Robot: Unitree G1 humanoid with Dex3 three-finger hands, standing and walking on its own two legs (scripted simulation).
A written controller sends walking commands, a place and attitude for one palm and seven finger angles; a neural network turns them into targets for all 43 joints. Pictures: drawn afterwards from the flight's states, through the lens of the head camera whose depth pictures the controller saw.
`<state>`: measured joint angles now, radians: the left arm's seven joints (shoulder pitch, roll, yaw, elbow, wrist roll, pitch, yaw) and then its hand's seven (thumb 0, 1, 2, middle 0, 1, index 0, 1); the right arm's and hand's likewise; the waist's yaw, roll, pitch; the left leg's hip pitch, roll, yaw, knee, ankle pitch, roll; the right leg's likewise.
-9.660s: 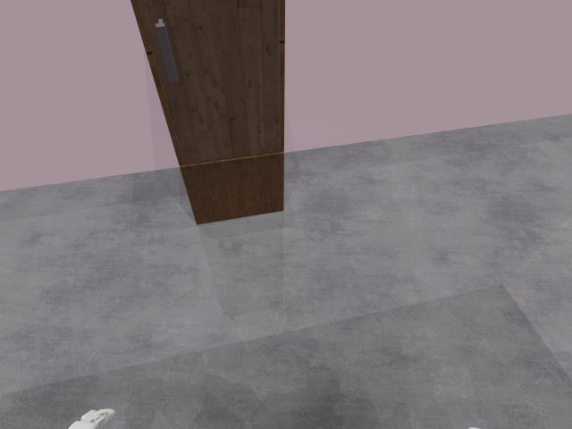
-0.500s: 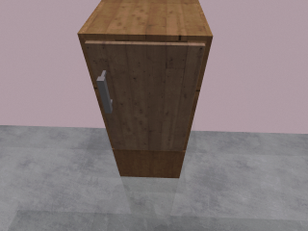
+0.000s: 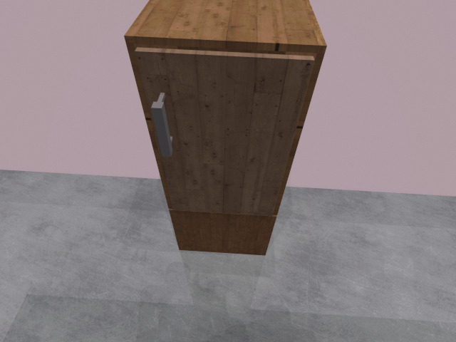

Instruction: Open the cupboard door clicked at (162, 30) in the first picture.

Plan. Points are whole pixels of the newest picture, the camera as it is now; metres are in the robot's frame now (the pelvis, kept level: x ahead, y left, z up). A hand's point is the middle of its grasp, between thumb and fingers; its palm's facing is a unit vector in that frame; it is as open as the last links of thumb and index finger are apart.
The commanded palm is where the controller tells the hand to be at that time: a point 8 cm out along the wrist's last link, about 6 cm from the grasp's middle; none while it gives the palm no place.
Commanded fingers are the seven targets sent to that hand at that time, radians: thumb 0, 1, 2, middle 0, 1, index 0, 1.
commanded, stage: look again from close up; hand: left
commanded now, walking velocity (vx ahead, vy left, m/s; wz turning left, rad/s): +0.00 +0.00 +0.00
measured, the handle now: (164, 125) +0.57 +0.19 +0.04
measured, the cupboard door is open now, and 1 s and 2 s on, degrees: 0 0 0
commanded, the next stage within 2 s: shuffle to correct the standing spot in 0.38 s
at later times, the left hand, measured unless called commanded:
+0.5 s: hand out of the picture -0.02 +0.19 -0.18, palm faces +0.05 -0.98 -0.18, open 7.4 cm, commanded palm none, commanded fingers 0.00 0.90 0.90 -0.20 -0.30 -0.20 -0.30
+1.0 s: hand out of the picture -0.01 +0.15 -0.18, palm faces +0.06 -0.99 -0.11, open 7.4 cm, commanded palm none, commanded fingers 0.00 0.90 0.90 -0.20 -0.30 -0.20 -0.30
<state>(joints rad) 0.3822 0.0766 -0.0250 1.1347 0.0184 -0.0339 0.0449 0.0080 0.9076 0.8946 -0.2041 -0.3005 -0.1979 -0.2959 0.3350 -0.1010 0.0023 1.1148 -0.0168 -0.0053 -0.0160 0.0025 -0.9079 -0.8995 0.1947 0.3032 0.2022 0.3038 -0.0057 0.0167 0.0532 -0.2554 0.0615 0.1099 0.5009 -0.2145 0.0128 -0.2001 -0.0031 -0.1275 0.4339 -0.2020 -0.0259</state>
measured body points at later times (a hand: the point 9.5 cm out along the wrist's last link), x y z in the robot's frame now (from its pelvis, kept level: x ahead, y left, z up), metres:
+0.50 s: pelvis -0.01 +0.02 +0.00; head -0.02 +0.03 +0.45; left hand -0.02 +0.24 -0.16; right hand +0.01 -0.21 -0.15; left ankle +0.04 +0.11 -0.74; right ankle +0.02 -0.10 -0.74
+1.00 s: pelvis +0.02 +0.01 +0.00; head +0.02 +0.02 +0.45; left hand -0.01 +0.20 -0.17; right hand +0.01 -0.20 -0.16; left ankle +0.04 +0.11 -0.74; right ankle +0.02 -0.10 -0.74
